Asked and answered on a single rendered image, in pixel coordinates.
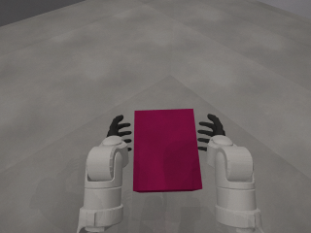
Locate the robot left hand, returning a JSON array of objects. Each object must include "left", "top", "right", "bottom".
[{"left": 107, "top": 115, "right": 132, "bottom": 151}]

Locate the carton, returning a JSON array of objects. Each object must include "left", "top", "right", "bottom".
[{"left": 133, "top": 109, "right": 203, "bottom": 193}]

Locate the right robot forearm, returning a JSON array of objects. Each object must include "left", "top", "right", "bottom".
[{"left": 205, "top": 135, "right": 264, "bottom": 233}]

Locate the robot right hand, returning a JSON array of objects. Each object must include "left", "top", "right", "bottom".
[{"left": 197, "top": 114, "right": 225, "bottom": 151}]

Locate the left robot forearm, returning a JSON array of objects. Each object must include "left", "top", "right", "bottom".
[{"left": 77, "top": 135, "right": 129, "bottom": 233}]

